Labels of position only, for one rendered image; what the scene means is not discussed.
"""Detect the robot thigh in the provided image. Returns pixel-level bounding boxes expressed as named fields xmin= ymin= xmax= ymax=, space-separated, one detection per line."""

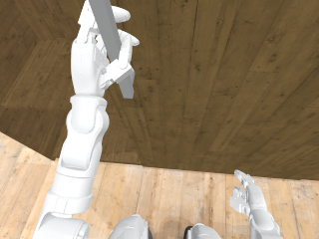
xmin=186 ymin=225 xmax=221 ymax=239
xmin=108 ymin=216 xmax=149 ymax=239

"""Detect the handle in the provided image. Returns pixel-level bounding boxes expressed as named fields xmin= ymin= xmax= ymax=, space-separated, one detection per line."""
xmin=88 ymin=0 xmax=136 ymax=99

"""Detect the right robot forearm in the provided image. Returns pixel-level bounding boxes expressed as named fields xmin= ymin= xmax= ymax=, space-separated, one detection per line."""
xmin=248 ymin=209 xmax=283 ymax=239

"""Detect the left robot forearm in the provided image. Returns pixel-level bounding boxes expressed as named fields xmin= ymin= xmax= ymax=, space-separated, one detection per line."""
xmin=31 ymin=95 xmax=110 ymax=239

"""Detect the left robot thigh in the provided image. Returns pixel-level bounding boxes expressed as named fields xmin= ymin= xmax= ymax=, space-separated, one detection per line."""
xmin=108 ymin=216 xmax=149 ymax=239

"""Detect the robot right hand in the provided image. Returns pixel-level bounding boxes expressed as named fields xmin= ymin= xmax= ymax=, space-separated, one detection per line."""
xmin=229 ymin=169 xmax=268 ymax=216

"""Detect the right robot thigh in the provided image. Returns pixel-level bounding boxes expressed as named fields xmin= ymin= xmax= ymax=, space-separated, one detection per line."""
xmin=186 ymin=225 xmax=221 ymax=239

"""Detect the left robot upper arm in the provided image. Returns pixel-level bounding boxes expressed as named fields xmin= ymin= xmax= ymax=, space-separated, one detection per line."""
xmin=34 ymin=214 xmax=90 ymax=239

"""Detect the robot left hand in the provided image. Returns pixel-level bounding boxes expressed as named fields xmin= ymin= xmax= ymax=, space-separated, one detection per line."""
xmin=71 ymin=0 xmax=140 ymax=98

